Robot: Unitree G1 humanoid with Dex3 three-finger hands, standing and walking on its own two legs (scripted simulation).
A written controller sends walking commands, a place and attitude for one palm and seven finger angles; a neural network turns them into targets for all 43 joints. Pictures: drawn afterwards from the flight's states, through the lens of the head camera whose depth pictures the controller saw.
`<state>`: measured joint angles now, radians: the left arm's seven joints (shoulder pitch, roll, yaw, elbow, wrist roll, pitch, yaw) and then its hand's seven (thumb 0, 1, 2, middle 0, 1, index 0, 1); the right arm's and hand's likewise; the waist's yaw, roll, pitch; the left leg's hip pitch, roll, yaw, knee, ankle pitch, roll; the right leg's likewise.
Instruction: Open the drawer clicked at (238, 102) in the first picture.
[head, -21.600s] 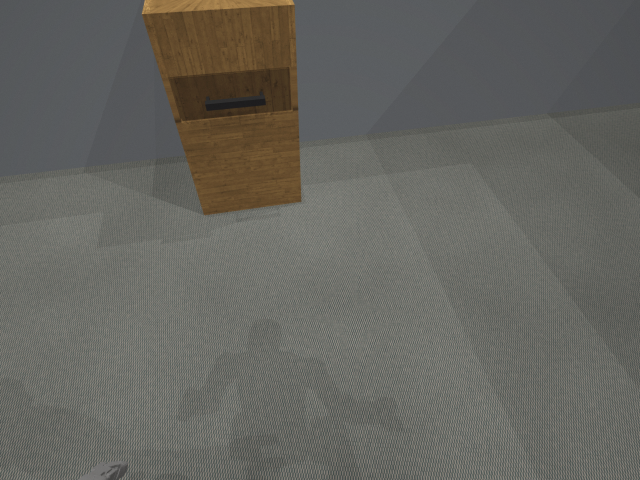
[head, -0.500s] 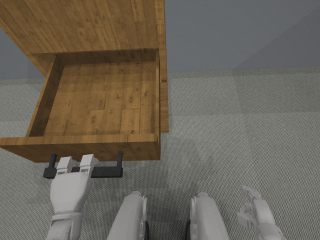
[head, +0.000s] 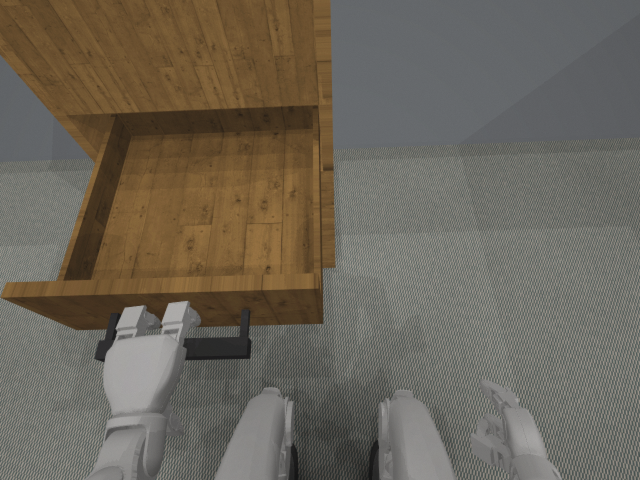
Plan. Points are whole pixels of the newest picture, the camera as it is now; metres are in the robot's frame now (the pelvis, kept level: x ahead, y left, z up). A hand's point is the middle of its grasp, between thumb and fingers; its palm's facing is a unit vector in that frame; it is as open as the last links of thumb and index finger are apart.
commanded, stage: lift the hand off the handle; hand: left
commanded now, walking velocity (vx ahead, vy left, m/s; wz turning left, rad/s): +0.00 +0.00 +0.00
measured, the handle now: (177, 333) +0.30 +0.22 -0.07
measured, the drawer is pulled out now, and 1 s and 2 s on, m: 0.30 0.30 0.30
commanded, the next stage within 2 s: draw the hand back to the body in 2.00 s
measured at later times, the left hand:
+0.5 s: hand (156, 366) +0.25 +0.22 -0.04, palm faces -0.08 -0.08 -0.99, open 13.5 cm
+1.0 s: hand (137, 360) +0.25 +0.23 +0.01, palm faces -0.06 -0.09 -0.99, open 13.7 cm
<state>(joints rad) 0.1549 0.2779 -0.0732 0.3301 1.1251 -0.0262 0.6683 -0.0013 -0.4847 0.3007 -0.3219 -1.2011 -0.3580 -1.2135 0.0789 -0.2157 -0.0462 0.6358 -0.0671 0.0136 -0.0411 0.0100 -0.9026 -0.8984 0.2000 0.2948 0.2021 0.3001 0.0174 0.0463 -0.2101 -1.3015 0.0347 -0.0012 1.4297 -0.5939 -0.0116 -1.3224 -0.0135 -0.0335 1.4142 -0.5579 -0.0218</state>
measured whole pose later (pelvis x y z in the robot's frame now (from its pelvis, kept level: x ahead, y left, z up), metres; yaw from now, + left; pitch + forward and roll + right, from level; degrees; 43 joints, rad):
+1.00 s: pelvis +0.03 +0.00 +0.06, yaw +0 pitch +21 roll +0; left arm 0.30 0.28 -0.09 0.21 1.10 0.01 0.61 0.00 -0.49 0.30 -0.32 -1.20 -0.35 -1.21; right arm 0.13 -0.23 -0.04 0.56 -0.06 0.05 -0.01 0.01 -0.90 -0.90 0.20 0.29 0.20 0.30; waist 0.02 0.05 -0.19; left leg -0.99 0.04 0.01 1.18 -0.55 -0.01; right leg -1.01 -0.01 -0.03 1.17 -0.51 -0.01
